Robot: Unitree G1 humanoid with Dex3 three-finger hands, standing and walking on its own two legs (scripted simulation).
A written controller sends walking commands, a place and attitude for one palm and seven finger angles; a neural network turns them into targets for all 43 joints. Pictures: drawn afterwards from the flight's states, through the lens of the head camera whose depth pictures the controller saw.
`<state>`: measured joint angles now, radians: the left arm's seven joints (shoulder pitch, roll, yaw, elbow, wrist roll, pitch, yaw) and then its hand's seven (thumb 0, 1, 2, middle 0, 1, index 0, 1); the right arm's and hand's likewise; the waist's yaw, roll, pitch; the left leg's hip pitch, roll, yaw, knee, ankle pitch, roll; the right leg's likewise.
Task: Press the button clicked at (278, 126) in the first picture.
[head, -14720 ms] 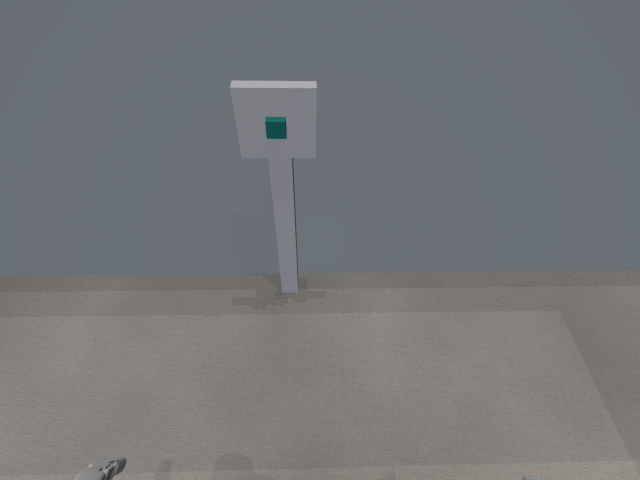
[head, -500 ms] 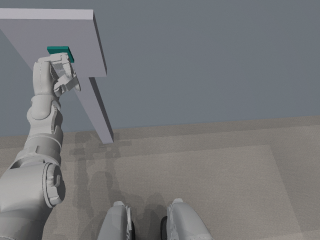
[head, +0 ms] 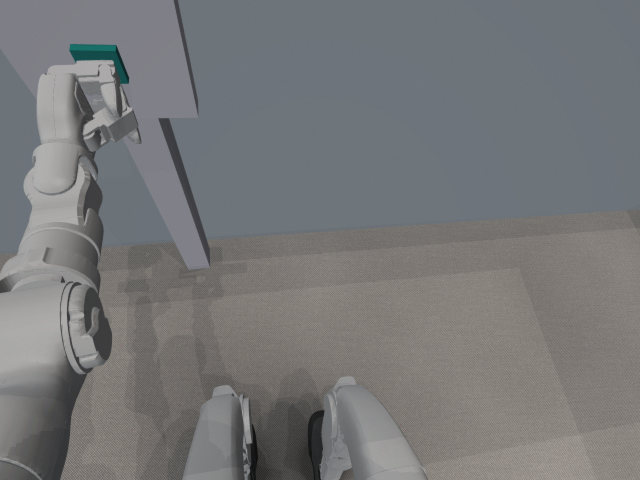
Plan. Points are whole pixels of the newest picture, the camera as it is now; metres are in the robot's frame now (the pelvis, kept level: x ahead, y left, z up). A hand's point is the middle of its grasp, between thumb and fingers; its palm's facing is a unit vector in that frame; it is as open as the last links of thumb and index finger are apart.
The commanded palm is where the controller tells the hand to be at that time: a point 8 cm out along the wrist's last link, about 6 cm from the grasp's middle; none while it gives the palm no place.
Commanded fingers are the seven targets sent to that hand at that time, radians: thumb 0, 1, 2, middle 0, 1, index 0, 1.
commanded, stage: pull the fist back off the button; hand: left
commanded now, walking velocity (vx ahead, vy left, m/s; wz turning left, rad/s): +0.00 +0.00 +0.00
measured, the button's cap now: (101, 59) +0.58 +0.20 +0.10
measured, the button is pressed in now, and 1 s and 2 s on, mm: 9 0 0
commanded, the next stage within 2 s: draw the hand back to the body in 1.06 s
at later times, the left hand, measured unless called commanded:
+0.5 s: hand (128, 120) +0.52 +0.18 +0.07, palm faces +0.06 -1.00 -0.01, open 3.3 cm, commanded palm +0.49 +0.21 +0.07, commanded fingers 0.00 0.90 0.90 -1.30 -1.50 -1.30 -1.50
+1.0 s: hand (134, 180) +0.45 +0.17 +0.06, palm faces +0.06 -1.00 -0.03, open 3.1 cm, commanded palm +0.42 +0.21 +0.07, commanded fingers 0.00 0.90 0.90 -1.30 -1.50 -1.30 -1.50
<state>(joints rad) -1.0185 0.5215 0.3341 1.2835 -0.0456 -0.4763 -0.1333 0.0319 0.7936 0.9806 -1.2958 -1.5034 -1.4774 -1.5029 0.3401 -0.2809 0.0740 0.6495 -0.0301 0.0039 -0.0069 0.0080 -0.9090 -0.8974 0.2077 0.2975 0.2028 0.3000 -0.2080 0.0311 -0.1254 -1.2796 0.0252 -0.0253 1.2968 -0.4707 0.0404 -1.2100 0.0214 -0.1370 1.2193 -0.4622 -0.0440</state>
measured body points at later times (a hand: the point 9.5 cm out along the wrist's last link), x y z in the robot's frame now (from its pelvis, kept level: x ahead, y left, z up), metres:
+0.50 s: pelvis +0.01 +0.01 +0.01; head +0.16 +0.03 +0.44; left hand +0.52 +0.23 +0.07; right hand +0.03 -0.25 -0.10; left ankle +0.06 +0.09 -0.61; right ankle +0.06 -0.10 -0.61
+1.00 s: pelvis +0.06 +0.00 +0.04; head +0.17 +0.01 +0.48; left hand +0.44 +0.22 +0.06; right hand +0.18 -0.25 -0.08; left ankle +0.06 +0.09 -0.61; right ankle +0.06 -0.10 -0.61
